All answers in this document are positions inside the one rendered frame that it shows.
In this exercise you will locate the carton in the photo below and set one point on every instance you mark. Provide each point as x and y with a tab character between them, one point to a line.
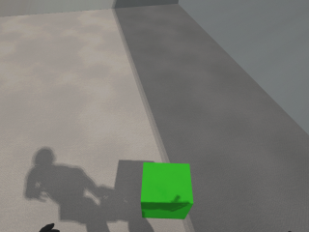
166	190

